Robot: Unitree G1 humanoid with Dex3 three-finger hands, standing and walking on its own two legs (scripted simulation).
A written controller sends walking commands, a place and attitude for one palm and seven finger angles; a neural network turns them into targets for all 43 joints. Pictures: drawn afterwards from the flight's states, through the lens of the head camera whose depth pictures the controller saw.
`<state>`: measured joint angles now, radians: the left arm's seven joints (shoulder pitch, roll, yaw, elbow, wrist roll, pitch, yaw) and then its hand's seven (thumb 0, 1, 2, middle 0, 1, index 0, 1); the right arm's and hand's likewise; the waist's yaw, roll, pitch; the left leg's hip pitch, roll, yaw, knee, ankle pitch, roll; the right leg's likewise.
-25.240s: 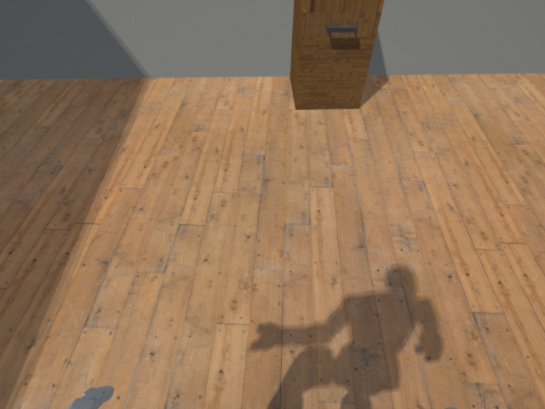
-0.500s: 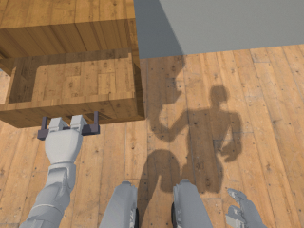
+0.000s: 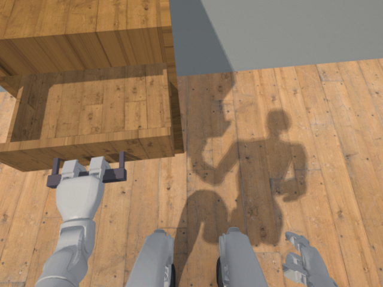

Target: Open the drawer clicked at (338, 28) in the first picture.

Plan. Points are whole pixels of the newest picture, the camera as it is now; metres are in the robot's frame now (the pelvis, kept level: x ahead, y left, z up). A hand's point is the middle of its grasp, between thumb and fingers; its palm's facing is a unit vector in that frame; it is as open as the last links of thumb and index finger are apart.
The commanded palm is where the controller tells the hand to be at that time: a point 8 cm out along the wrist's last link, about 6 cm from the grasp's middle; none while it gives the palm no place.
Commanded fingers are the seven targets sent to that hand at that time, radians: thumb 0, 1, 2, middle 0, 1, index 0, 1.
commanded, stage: pull the drawer open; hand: left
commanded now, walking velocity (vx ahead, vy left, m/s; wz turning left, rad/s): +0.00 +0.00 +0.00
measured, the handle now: (88, 168) +0.36 +0.26 -0.07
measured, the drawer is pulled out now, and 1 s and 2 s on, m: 0.20 0.24 0.29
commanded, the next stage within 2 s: none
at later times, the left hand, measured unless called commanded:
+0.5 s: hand (92, 206) +0.28 +0.24 -0.09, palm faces -0.06 -0.05 -1.00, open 6.2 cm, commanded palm +0.24 +0.23 -0.04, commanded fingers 0.00 0.90 0.90 -0.40 -1.35 -0.40 -1.35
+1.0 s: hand (91, 217) +0.26 +0.23 -0.09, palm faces -0.08 -0.05 -1.00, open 6.3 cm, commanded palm +0.21 +0.23 -0.04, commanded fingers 0.00 0.90 0.90 -0.40 -1.35 -0.40 -1.35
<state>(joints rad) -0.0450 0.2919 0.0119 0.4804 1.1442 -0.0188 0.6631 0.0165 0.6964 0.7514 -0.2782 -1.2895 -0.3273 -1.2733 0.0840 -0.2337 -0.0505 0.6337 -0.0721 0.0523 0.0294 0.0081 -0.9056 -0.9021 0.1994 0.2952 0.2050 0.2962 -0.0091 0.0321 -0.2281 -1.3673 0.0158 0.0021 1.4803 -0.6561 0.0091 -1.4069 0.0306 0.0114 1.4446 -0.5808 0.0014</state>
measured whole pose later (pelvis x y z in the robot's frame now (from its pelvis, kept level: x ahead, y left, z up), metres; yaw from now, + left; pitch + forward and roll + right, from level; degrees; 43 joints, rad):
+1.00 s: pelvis +0.00 +0.00 +0.00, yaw +0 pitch +31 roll +0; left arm 0.11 0.27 -0.01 0.36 1.15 -0.01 0.67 0.02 0.69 0.75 -0.27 -1.27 -0.32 -1.28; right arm 0.05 -0.23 -0.04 0.61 -0.08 0.05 0.01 0.01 -0.91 -0.90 0.20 0.30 0.21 0.30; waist 0.01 0.03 -0.23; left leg -1.36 0.01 0.00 1.49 -0.66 0.00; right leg -1.41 0.03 0.01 1.46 -0.59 -0.01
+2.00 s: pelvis +0.00 -0.01 -0.01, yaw +1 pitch +30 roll +0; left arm 0.29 0.27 -0.01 0.25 1.15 -0.07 0.67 0.02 0.68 0.74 -0.27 -1.26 -0.32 -1.27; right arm 0.04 -0.22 -0.03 0.59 -0.09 0.04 -0.01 0.01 -0.90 -0.90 0.20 0.30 0.21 0.30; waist 0.03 0.03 -0.24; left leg -1.38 0.01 0.00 1.52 -0.67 -0.01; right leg -1.43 0.03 0.01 1.50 -0.60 -0.02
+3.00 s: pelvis -0.03 -0.01 -0.02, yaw +2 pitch +28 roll +0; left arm 0.19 0.28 -0.02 0.31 1.14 -0.07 0.70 0.00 -0.44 0.32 -0.32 -1.20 -0.32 -1.21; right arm 0.06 -0.23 -0.05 0.64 -0.07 0.02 -0.04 0.01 -0.90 -0.90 0.20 0.30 0.21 0.30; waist 0.05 0.04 -0.24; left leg -1.41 0.00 -0.02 1.54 -0.63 -0.01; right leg -1.45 0.02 -0.01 1.52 -0.57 -0.02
